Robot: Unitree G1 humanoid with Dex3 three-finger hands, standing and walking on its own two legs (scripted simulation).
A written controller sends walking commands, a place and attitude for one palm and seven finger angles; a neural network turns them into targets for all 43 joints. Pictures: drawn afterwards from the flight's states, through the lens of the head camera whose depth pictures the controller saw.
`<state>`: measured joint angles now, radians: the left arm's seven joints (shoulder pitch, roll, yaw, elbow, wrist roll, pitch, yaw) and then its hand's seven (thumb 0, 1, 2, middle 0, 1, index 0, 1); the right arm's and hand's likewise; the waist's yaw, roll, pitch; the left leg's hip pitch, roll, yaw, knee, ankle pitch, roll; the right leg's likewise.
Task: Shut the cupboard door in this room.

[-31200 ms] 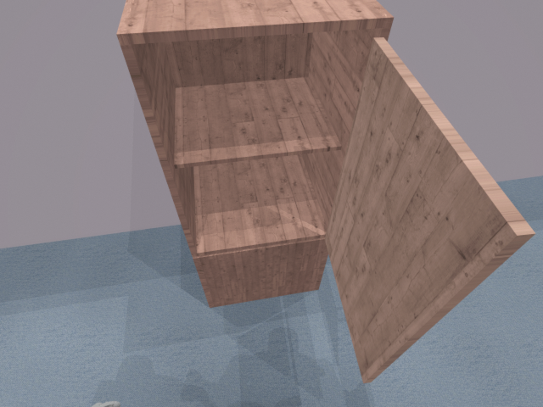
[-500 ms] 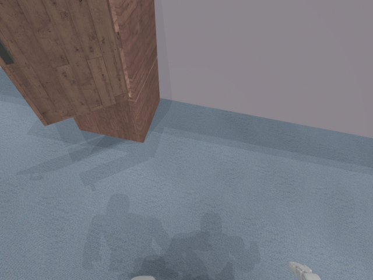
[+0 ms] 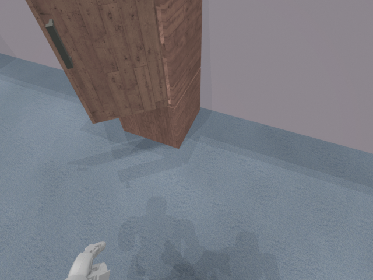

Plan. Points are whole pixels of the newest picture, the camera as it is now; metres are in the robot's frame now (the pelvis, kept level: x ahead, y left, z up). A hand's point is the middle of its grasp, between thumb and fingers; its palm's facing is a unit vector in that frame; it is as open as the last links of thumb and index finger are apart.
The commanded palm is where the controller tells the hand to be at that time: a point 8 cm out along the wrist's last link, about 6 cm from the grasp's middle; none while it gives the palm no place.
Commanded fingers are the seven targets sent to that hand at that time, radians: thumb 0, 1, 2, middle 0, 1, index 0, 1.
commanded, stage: turn to face it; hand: left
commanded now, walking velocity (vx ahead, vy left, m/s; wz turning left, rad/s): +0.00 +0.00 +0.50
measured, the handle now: (60, 44) +0.82 +0.45 +0.07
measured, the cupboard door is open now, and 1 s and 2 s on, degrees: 40 40 40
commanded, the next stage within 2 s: take the last steps up to it in 0.34 s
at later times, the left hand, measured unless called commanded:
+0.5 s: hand out of the picture -0.07 +0.24 -0.18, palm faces +0.31 -0.92 -0.24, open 7.4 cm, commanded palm none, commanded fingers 0.00 0.90 0.90 -0.20 -0.30 -0.20 -0.30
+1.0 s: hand out of the picture +0.12 +0.22 -0.15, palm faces +0.23 -0.95 -0.20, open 7.4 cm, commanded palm none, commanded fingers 0.00 0.90 0.90 -0.20 -0.30 -0.20 -0.30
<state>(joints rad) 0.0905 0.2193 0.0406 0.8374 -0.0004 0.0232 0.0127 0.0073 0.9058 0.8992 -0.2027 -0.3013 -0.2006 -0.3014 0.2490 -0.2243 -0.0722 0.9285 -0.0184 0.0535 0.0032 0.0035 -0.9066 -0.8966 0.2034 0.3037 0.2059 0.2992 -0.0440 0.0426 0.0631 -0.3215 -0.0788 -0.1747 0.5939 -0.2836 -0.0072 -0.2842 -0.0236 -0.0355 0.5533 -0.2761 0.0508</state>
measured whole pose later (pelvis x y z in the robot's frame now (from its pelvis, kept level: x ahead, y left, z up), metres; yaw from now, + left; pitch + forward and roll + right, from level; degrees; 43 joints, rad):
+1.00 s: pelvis +0.08 +0.02 +0.00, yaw +15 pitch -1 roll +1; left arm 0.16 0.18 0.05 1.00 0.02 0.00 -0.04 0.01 0.91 0.90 -0.20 -0.30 -0.20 -0.30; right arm 0.46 -0.17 -0.04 1.13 -0.04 -0.02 -0.02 0.00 -0.91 -0.90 0.20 0.30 0.20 0.30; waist -0.06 0.03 0.04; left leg 0.02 0.02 0.04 0.38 -0.39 -0.01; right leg -0.40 -0.08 -0.12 0.61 -0.23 0.03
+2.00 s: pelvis +0.41 +0.10 +0.00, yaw +18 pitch -1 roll +2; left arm 0.13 0.19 0.05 0.99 0.02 -0.04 -0.01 0.00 0.91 0.90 -0.20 -0.30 -0.20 -0.30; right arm 0.36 -0.16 -0.05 1.12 -0.03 -0.03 -0.02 -0.01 -0.92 -0.90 0.20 0.30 0.20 0.30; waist -0.02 0.01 0.06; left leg -0.06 0.06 0.16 0.53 -0.43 -0.03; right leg -0.39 -0.09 -0.13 0.59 -0.14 0.00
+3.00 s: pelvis +0.29 +0.19 +0.01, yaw +19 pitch -2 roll -1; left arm 0.32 0.14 0.01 1.01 0.02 0.04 0.02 0.01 0.92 0.90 -0.20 -0.30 -0.20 -0.30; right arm 0.35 -0.18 -0.02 1.03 -0.02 0.02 -0.03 0.00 -0.92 -0.90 0.20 0.30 0.20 0.30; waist -0.01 0.01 0.02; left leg -0.24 -0.08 0.15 0.42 -0.17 0.14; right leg -0.31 -0.01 0.01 0.57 -0.32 -0.04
